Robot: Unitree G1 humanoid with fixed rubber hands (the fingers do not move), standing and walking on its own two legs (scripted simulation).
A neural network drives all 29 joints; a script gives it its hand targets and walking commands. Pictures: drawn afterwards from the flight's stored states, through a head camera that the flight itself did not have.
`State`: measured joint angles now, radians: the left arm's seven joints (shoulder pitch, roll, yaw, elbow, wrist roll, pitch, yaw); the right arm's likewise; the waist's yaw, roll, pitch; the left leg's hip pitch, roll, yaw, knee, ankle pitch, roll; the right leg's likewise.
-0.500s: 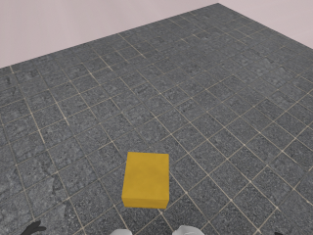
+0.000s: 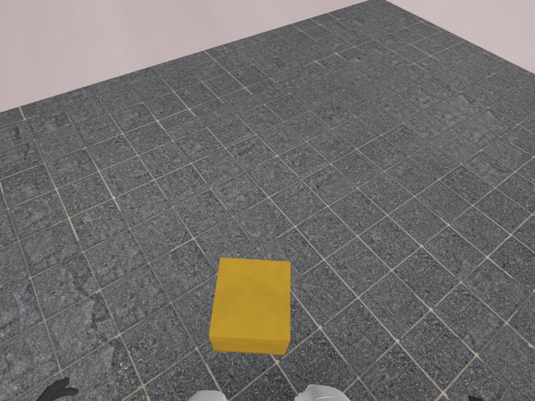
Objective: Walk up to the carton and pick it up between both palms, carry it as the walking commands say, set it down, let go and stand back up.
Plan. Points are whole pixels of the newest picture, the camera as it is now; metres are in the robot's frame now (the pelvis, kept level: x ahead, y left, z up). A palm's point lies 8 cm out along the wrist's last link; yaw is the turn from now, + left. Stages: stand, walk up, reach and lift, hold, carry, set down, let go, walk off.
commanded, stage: walk up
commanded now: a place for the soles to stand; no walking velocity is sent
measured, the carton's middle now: (252, 306) +0.46 +0.02 -0.65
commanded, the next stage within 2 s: none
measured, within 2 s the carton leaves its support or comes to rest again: neither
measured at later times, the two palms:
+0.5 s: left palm out of the picture +0.08 +0.33 -0.09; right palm out of the picture +0.05 -0.33 -0.08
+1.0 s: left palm out of the picture +0.08 +0.33 -0.09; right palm out of the picture +0.06 -0.33 -0.09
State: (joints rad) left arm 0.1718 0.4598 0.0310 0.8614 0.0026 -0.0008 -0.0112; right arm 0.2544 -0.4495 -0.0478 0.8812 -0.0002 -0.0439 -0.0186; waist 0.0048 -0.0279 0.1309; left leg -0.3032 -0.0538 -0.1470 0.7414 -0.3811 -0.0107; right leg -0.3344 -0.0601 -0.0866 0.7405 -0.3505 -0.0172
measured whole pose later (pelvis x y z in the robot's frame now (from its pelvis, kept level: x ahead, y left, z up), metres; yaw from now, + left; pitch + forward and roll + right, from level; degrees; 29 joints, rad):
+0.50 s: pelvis -0.01 +0.00 +0.00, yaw +1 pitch -3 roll +0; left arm 0.16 0.46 0.03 0.86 0.00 0.01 -0.01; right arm 0.25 -0.45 -0.05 0.89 0.00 -0.05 -0.02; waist 0.00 -0.02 0.12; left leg -0.30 -0.05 -0.15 0.72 -0.36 -0.01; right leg -0.34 -0.06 -0.09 0.75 -0.43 -0.02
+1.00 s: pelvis -0.01 +0.00 +0.00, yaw +1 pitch -3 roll +0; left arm 0.16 0.46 0.03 0.88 0.00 0.01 -0.01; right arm 0.25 -0.45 -0.05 0.90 0.00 -0.04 -0.02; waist 0.00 -0.02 0.12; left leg -0.30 -0.05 -0.15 0.70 -0.35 -0.03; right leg -0.33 -0.06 -0.09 0.72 -0.35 -0.02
